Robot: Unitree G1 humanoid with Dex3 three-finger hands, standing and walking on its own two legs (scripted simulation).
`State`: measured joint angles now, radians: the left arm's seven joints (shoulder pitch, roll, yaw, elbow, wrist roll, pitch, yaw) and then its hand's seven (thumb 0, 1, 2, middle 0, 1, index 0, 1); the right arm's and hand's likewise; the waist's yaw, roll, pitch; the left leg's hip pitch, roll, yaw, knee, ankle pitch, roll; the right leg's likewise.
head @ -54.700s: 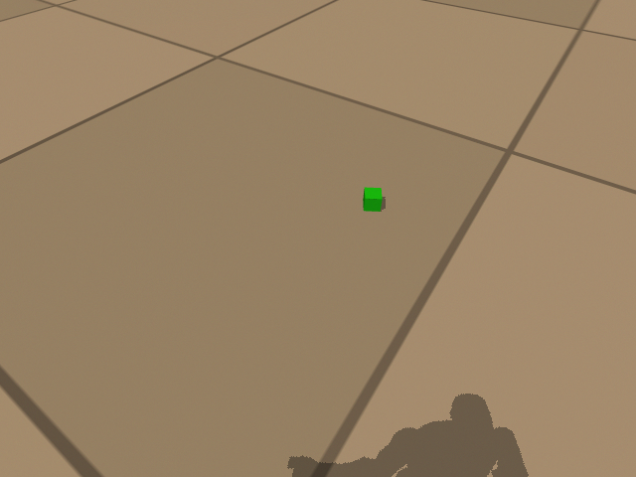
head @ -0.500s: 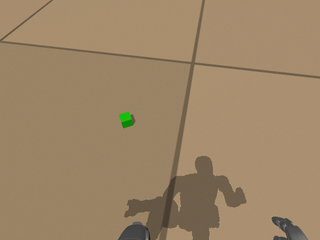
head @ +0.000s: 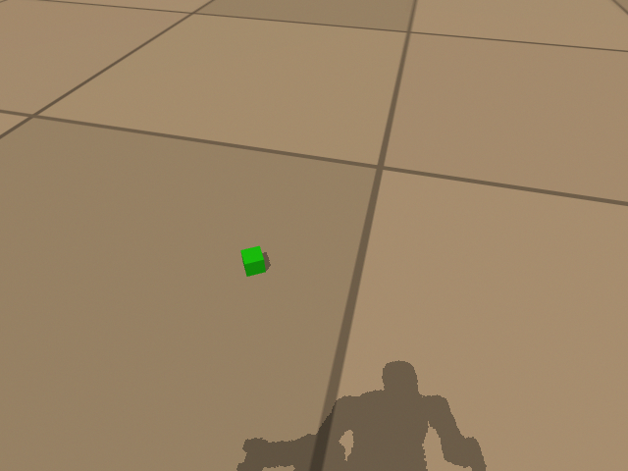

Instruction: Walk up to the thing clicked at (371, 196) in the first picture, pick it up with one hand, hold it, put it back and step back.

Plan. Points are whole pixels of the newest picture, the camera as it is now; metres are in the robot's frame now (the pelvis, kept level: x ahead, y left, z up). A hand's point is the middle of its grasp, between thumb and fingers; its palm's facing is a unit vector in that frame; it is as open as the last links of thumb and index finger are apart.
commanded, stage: step back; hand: left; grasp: from above
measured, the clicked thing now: (253, 261) +1.06 +0.26 -0.72
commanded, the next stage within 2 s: stand in 0.62 s
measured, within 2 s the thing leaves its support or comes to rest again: neither
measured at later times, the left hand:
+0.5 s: hand out of the picture +0.12 +0.28 -0.15, palm faces +0.05 -0.94 -0.35, open 7.4 cm
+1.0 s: hand out of the picture +0.13 +0.26 -0.14, palm faces +0.02 -0.94 -0.33, open 7.4 cm
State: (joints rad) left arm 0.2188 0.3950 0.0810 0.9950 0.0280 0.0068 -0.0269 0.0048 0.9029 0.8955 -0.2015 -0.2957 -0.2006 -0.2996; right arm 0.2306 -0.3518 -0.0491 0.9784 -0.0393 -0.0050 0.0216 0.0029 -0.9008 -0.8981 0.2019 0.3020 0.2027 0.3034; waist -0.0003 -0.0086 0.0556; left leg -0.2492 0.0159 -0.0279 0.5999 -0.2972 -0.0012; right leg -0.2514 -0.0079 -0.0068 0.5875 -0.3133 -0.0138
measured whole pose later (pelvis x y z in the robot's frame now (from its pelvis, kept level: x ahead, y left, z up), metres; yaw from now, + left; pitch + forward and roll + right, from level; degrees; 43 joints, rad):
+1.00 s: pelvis +0.04 +0.01 +0.02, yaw +1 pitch -4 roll +0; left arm 0.07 0.34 0.01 1.13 0.00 -0.01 0.00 0.00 0.90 0.90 -0.20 -0.30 -0.20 -0.30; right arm 0.05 -0.34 -0.01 1.13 0.00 -0.01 0.01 0.00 -0.90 -0.90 0.20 0.30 0.20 0.30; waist 0.00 0.00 0.07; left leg -0.12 0.01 0.01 0.34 -0.16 0.00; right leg -0.06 -0.02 0.00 0.32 -0.20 0.02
